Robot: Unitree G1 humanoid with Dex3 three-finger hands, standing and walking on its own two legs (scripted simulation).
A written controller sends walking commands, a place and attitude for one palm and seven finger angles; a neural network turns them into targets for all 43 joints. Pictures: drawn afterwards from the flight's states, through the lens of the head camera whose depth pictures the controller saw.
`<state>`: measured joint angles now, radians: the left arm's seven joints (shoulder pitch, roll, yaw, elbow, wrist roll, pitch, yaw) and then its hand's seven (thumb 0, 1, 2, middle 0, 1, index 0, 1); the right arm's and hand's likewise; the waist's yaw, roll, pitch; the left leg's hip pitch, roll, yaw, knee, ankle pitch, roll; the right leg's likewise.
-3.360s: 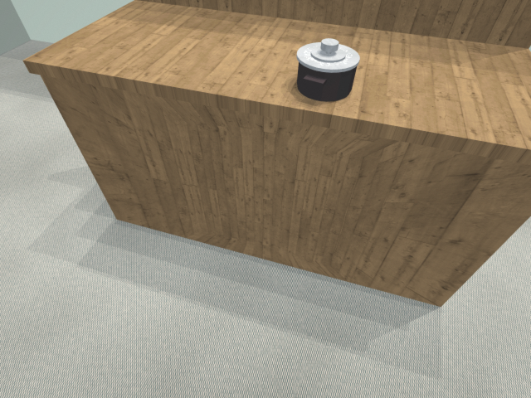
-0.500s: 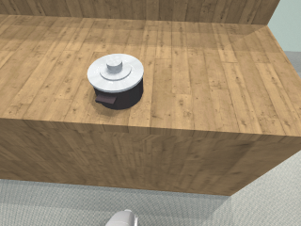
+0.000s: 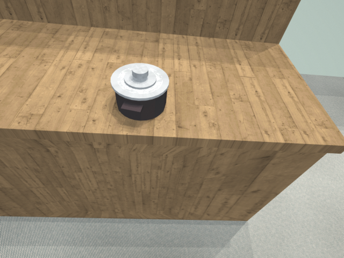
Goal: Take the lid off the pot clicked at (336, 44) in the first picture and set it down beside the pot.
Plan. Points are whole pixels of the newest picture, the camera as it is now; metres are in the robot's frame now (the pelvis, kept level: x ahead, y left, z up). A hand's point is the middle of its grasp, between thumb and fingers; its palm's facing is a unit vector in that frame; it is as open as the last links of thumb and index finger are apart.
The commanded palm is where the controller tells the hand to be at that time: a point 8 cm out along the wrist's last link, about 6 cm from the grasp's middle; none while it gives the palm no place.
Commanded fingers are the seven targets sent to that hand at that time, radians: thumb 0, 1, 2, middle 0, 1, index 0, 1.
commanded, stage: come to a stop and stand still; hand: left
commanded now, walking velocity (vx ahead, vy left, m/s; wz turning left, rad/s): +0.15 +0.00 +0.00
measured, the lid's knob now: (140, 71) +0.54 +0.12 +0.14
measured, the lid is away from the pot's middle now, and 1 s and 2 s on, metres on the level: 0.00 0.00 0.00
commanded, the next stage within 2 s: look again from close up in 0.78 s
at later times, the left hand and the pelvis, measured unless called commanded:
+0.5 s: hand out of the picture -0.06 +0.14 -0.17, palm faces +0.13 -0.98 -0.16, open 7.4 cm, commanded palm none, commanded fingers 0.00 0.90 0.90 -0.20 -0.30 -0.20 -0.30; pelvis -0.01 -0.01 -0.01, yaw +1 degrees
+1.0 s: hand out of the picture +0.03 +0.19 -0.18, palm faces +0.04 -0.97 -0.23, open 7.3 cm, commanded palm none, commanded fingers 0.00 0.90 0.90 -0.20 -0.30 -0.20 -0.30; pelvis +0.01 +0.01 -0.01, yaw +1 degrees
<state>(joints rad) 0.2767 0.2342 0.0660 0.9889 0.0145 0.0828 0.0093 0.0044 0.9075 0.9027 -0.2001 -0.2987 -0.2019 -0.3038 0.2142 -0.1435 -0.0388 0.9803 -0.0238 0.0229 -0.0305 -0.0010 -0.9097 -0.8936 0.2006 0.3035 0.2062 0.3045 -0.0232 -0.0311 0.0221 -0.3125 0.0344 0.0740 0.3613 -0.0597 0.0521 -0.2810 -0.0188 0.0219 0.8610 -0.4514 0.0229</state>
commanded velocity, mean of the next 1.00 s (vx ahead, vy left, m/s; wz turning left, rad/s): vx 0.05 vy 0.04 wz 0.00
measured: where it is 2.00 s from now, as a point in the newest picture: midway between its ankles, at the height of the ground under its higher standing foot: outside the picture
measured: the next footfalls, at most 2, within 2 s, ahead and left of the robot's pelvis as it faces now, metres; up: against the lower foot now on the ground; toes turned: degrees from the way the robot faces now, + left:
right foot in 0.12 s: +0.02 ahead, -0.11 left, +0.00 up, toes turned -1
left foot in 0.52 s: +0.03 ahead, +0.12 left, +0.00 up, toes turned +3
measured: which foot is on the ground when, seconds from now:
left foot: down 0.00-0.10, up 0.12-0.50, down 0.52-1.00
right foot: up 0.00-0.10, down 0.12-1.00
